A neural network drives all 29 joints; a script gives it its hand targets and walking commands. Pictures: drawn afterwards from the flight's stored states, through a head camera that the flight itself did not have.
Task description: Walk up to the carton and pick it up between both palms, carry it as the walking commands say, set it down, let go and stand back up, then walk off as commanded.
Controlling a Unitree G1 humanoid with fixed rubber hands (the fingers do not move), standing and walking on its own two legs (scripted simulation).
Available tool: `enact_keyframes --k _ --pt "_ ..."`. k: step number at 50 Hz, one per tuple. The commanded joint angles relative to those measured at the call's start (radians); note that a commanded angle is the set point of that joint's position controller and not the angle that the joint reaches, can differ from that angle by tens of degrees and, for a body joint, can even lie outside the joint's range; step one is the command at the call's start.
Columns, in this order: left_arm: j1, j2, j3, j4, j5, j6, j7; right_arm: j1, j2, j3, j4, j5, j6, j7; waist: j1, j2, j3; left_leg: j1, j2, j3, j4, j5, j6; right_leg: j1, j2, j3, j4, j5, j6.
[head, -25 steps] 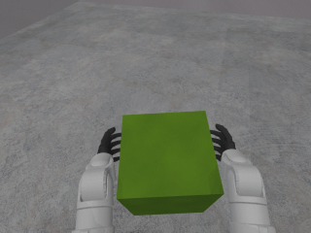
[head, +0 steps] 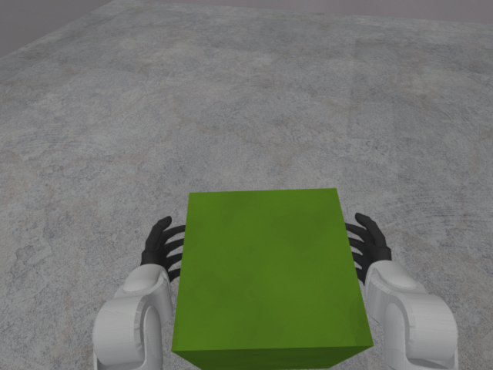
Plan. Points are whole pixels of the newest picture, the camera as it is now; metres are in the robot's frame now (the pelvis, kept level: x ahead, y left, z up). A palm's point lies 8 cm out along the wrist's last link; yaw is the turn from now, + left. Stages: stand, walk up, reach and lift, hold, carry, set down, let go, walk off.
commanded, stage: carry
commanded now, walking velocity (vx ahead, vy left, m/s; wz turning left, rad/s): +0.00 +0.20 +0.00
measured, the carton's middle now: (264, 288) +0.24 +0.00 +0.02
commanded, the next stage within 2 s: none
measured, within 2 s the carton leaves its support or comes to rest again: neither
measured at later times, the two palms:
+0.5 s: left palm (48, 318) +0.18 +0.28 +0.09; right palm (281, 300) +0.20 -0.02 +0.09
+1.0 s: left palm out of the picture +0.14 +0.41 +0.09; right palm (175, 339) +0.15 +0.11 +0.10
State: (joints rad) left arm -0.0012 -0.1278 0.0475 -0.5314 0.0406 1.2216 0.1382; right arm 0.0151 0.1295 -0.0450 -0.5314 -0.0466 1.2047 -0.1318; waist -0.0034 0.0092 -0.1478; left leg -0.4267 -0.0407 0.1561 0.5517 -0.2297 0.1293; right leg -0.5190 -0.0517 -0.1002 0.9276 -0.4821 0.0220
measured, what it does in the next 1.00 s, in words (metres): steps to the left: right foot, then left foot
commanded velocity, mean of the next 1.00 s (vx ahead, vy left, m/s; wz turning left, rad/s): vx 0.00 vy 0.20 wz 0.00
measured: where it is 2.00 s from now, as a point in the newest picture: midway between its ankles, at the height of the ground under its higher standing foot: outside the picture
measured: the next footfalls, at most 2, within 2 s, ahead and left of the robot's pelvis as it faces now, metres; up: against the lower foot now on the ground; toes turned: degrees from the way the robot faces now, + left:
right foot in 0.08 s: +0.02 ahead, -0.10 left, +0.00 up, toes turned -9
left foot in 0.40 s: +0.02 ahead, +0.24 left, +0.00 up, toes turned +7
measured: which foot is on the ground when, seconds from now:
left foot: down 0.00-0.08, up 0.10-0.38, down 0.40-0.68, up 0.70-0.94, down 0.96-1.00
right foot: up 0.00-0.06, down 0.08-0.42, up 0.44-0.66, down 0.68-0.98, up 1.00-1.00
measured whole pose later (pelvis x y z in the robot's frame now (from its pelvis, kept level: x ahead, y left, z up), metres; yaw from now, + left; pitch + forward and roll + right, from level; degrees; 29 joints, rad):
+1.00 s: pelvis -0.09 +0.26 +0.00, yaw +1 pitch +4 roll +2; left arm 0.04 -0.13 0.04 -0.56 0.05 1.17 0.13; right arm 0.01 0.13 -0.04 -0.54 -0.03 1.18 -0.14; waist -0.01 -0.04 -0.11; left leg -0.38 0.02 0.09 0.53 -0.20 -0.02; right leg -0.44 -0.21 -0.06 0.64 -0.30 0.10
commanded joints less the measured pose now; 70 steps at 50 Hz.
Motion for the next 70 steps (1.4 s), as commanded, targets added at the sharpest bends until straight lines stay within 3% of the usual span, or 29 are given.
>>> enact_keyframes --k 1,3,4,5,6,9,18,20,21,22,23,27,33,34,35,36,37,41,47,49,50,51,55,62,63,64,65,67,70 --pt "-0.361 -0.748 -0.615 -0.099 -0.266 -0.014 -0.086 -0.370 0.749 0.607 -0.112 0.268 -0.010 0.088 -0.002 0.116 -0.215 0.219 0.263 -0.274 -0.167 0.286 0.079 0.064 0.021 -0.031 -0.203 0.022 -0.017" --pt "-0.333 -0.743 -0.599 -0.088 -0.258 -0.012 -0.087 -0.357 0.745 0.610 -0.107 0.268 -0.005 0.083 0.019 0.074 -0.238 0.157 0.228 -0.209 -0.109 0.274 0.027 0.256 -0.027 -0.031 -0.475 0.230 -0.025" --pt "-0.326 -0.735 -0.586 -0.081 -0.259 -0.012 -0.089 -0.363 0.741 0.610 -0.104 0.264 -0.004 0.079 0.030 -0.001 -0.239 0.010 0.198 -0.177 -0.023 0.196 -0.030 0.424 -0.137 0.100 -0.546 0.272 -0.047" --pt "-0.327 -0.727 -0.583 -0.067 -0.255 -0.016 -0.089 -0.377 0.729 0.619 -0.120 0.258 0.003 0.076 0.029 -0.242 -0.233 -0.191 0.110 -0.111 0.148 -0.100 -0.113 0.524 -0.447 0.465 -0.563 0.508 -0.160" --pt "-0.313 -0.739 -0.580 -0.045 -0.247 -0.013 -0.089 -0.413 0.725 0.630 -0.111 0.268 0.008 0.078 0.024 -0.289 -0.168 -0.249 0.091 -0.102 0.323 -0.264 -0.121 0.433 -0.524 0.513 -0.624 0.595 -0.252" --pt "-0.373 -0.762 -0.588 -0.079 -0.246 -0.032 -0.101 -0.464 0.774 0.658 -0.104 0.293 -0.005 0.095 0.016 -0.094 -0.065 -0.201 0.107 -0.190 0.460 -0.131 -0.137 0.262 -0.383 0.304 -0.649 0.364 -0.175" --pt "-0.308 -0.707 -0.595 -0.118 -0.263 -0.040 -0.098 -0.349 0.750 0.633 -0.099 0.276 -0.013 0.075 0.012 -0.264 -0.165 0.037 0.049 -0.001 -0.061 -0.075 -0.161 0.348 -0.265 0.101 -0.474 0.649 -0.078" --pt "-0.294 -0.693 -0.601 -0.111 -0.252 -0.040 -0.098 -0.327 0.724 0.619 -0.080 0.265 -0.011 0.079 0.014 -0.151 -0.223 0.242 0.077 -0.033 -0.205 -0.008 -0.155 0.282 -0.213 0.053 -0.345 0.585 -0.014" --pt "-0.285 -0.682 -0.606 -0.106 -0.250 -0.039 -0.101 -0.317 0.710 0.612 -0.069 0.257 -0.012 0.083 0.009 -0.021 -0.226 0.330 0.205 -0.167 -0.209 0.177 -0.120 0.133 -0.170 0.021 -0.266 0.352 0.033" --pt "-0.331 -0.691 -0.640 -0.139 -0.267 -0.034 -0.107 -0.307 0.712 0.593 -0.064 0.253 -0.020 0.086 -0.002 0.226 -0.182 0.331 0.355 -0.360 -0.183 0.388 -0.030 -0.059 -0.058 -0.071 -0.136 -0.024 0.075" --pt "-0.366 -0.724 -0.664 -0.134 -0.279 -0.032 -0.113 -0.324 0.727 0.593 -0.078 0.259 -0.026 0.093 -0.010 0.275 -0.193 0.324 0.367 -0.359 -0.156 0.498 0.043 -0.089 -0.033 -0.030 0.044 -0.193 0.048" --pt "-0.423 -0.812 -0.698 -0.141 -0.305 -0.051 -0.131 -0.375 0.783 0.606 -0.106 0.257 -0.053 0.108 0.000 0.172 -0.167 0.187 0.274 -0.201 -0.131 0.314 0.042 -0.076 -0.028 0.013 0.173 -0.037 0.017" --pt "-0.337 -0.764 -0.655 -0.117 -0.279 -0.054 -0.125 -0.324 0.764 0.634 -0.107 0.260 -0.050 0.103 0.026 0.109 -0.214 0.123 0.241 -0.193 -0.052 0.247 0.020 0.242 -0.029 -0.014 -0.464 0.227 -0.027" --pt "-0.322 -0.748 -0.637 -0.103 -0.278 -0.053 -0.127 -0.332 0.757 0.633 -0.104 0.260 -0.048 0.099 0.036 0.004 -0.214 -0.023 0.200 -0.158 0.061 0.165 -0.037 0.406 -0.148 0.132 -0.554 0.279 -0.045" --pt "-0.317 -0.731 -0.625 -0.079 -0.274 -0.051 -0.127 -0.331 0.738 0.638 -0.110 0.252 -0.040 0.096 0.025 -0.272 -0.192 -0.264 0.091 -0.092 0.235 -0.181 -0.122 0.506 -0.463 0.538 -0.608 0.518 -0.147" --pt "-0.310 -0.746 -0.620 -0.063 -0.272 -0.052 -0.127 -0.379 0.736 0.656 -0.120 0.263 -0.035 0.098 0.018 -0.274 -0.162 -0.258 0.098 -0.147 0.395 -0.280 -0.128 0.407 -0.516 0.548 -0.634 0.558 -0.234" --pt "-0.319 -0.753 -0.613 -0.071 -0.269 -0.055 -0.130 -0.419 0.756 0.672 -0.129 0.281 -0.034 0.104 0.018 -0.205 -0.119 -0.247 0.105 -0.197 0.480 -0.240 -0.132 0.343 -0.479 0.487 -0.649 0.481 -0.234" --pt "-0.361 -0.789 -0.613 -0.115 -0.272 -0.073 -0.135 -0.435 0.813 0.690 -0.137 0.299 -0.043 0.113 0.006 -0.197 -0.084 -0.131 0.089 -0.128 0.359 -0.087 -0.162 0.249 -0.284 0.159 -0.604 0.399 -0.100" --pt "-0.291 -0.714 -0.614 -0.122 -0.254 -0.055 -0.111 -0.331 0.746 0.644 -0.100 0.285 -0.024 0.097 0.009 -0.222 -0.164 0.111 0.034 0.001 -0.127 -0.064 -0.165 0.290 -0.244 0.100 -0.457 0.528 -0.051" --pt "-0.283 -0.686 -0.616 -0.113 -0.242 -0.047 -0.107 -0.311 0.715 0.621 -0.068 0.272 -0.017 0.103 0.010 -0.006 -0.203 0.312 0.184 -0.166 -0.225 0.097 -0.139 0.129 -0.174 0.036 -0.264 0.318 0.027" --pt "-0.312 -0.686 -0.645 -0.136 -0.253 -0.039 -0.110 -0.303 0.707 0.597 -0.058 0.268 -0.024 0.105 -0.005 0.273 -0.160 0.318 0.370 -0.416 -0.231 0.304 -0.036 -0.098 -0.040 -0.071 -0.113 -0.043 0.079" --pt "-0.348 -0.723 -0.663 -0.123 -0.262 -0.037 -0.115 -0.317 0.726 0.591 -0.068 0.271 -0.027 0.111 -0.010 0.284 -0.172 0.297 0.373 -0.394 -0.183 0.445 0.045 -0.109 -0.017 0.000 0.095 -0.201 0.049" --pt "-0.422 -0.824 -0.708 -0.148 -0.307 -0.054 -0.132 -0.376 0.789 0.602 -0.110 0.268 -0.052 0.121 0.001 0.154 -0.154 0.161 0.261 -0.212 -0.164 0.203 0.030 -0.078 -0.025 0.022 0.225 -0.014 0.021" --pt "-0.326 -0.760 -0.657 -0.111 -0.282 -0.052 -0.123 -0.324 0.751 0.631 -0.116 0.265 -0.046 0.107 0.025 0.121 -0.216 0.170 0.248 -0.239 -0.116 0.249 0.036 0.216 -0.003 -0.024 -0.444 0.156 -0.023" --pt "-0.316 -0.752 -0.640 -0.097 -0.280 -0.051 -0.125 -0.322 0.747 0.634 -0.111 0.263 -0.044 0.104 0.031 0.058 -0.218 0.070 0.223 -0.207 -0.045 0.234 -0.011 0.358 -0.084 0.054 -0.555 0.239 -0.037" --pt "-0.311 -0.738 -0.624 -0.080 -0.281 -0.051 -0.127 -0.332 0.745 0.637 -0.113 0.260 -0.041 0.099 0.036 -0.143 -0.199 -0.162 0.151 -0.159 0.099 0.055 -0.092 0.515 -0.305 0.343 -0.622 0.291 -0.083" --pt "-0.301 -0.758 -0.608 -0.049 -0.272 -0.057 -0.127 -0.395 0.733 0.672 -0.152 0.270 -0.032 0.103 0.020 -0.359 -0.139 -0.252 0.070 -0.095 0.256 -0.241 -0.135 0.432 -0.512 0.550 -0.644 0.574 -0.219" --pt "-0.330 -0.762 -0.614 -0.086 -0.277 -0.061 -0.133 -0.428 0.768 0.680 -0.140 0.295 -0.034 0.108 0.020 -0.153 -0.084 -0.233 0.090 -0.215 0.463 -0.196 -0.141 0.344 -0.444 0.404 -0.644 0.508 -0.214" --pt "-0.346 -0.788 -0.616 -0.117 -0.278 -0.071 -0.135 -0.415 0.804 0.690 -0.145 0.304 -0.042 0.114 0.006 -0.166 -0.074 -0.180 0.084 -0.153 0.384 -0.078 -0.168 0.308 -0.296 0.174 -0.595 0.459 -0.115"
